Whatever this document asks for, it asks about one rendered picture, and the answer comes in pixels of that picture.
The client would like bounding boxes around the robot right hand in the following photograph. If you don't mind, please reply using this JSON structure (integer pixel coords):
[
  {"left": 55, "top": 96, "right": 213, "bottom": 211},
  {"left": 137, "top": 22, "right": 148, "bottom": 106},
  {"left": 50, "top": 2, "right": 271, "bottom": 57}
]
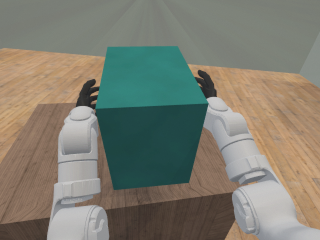
[{"left": 194, "top": 70, "right": 217, "bottom": 99}]

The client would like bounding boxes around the pedestal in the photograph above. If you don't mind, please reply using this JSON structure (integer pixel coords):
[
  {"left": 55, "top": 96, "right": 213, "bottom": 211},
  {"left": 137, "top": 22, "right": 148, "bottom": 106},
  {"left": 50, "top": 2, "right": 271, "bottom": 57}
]
[{"left": 0, "top": 102, "right": 248, "bottom": 240}]

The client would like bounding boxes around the carton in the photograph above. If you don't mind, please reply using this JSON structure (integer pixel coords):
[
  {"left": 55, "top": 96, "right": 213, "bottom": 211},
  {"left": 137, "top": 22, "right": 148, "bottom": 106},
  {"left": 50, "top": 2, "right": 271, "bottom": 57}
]
[{"left": 95, "top": 46, "right": 209, "bottom": 190}]

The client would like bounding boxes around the left robot upper arm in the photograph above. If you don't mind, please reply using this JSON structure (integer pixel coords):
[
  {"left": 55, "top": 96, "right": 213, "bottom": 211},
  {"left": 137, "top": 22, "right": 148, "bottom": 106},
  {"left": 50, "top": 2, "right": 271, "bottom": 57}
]
[{"left": 47, "top": 205, "right": 109, "bottom": 240}]

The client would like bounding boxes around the right robot upper arm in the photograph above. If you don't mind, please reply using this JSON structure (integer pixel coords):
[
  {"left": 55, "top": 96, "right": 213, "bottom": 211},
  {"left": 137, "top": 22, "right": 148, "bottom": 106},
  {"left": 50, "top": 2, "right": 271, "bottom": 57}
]
[{"left": 232, "top": 180, "right": 320, "bottom": 240}]

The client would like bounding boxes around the robot left forearm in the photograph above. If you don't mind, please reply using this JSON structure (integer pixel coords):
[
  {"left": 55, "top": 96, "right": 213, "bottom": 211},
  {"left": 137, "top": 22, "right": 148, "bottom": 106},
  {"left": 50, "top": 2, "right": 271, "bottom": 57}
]
[{"left": 47, "top": 106, "right": 101, "bottom": 240}]

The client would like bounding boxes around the robot left hand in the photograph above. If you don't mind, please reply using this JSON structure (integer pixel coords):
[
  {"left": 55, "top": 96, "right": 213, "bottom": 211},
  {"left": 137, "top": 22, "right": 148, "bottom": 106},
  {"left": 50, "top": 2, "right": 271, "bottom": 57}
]
[{"left": 76, "top": 79, "right": 100, "bottom": 117}]

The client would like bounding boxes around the robot right forearm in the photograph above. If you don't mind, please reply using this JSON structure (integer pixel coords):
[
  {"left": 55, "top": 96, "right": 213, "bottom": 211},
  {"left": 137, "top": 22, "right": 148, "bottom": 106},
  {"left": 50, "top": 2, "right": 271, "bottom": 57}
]
[{"left": 203, "top": 97, "right": 297, "bottom": 218}]

